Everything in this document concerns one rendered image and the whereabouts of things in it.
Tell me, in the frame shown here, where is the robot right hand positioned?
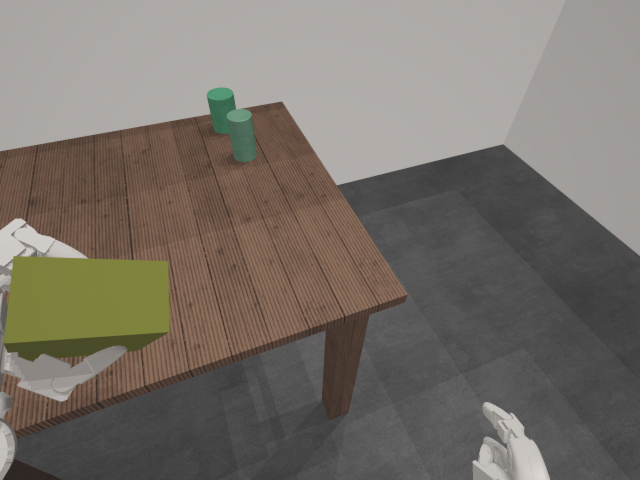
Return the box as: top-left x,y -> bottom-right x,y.
473,402 -> 550,480

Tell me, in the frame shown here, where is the table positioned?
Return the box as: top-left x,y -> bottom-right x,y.
0,102 -> 408,480

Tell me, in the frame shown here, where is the robot left hand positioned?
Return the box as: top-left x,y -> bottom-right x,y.
0,219 -> 128,402

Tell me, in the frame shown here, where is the sponge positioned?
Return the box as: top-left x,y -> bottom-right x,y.
4,256 -> 169,361

